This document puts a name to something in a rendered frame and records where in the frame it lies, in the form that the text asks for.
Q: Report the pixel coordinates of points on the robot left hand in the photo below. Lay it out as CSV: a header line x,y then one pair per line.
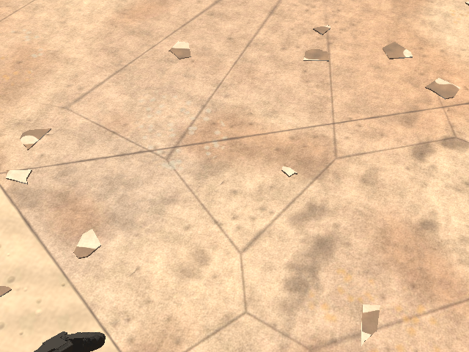
x,y
78,342

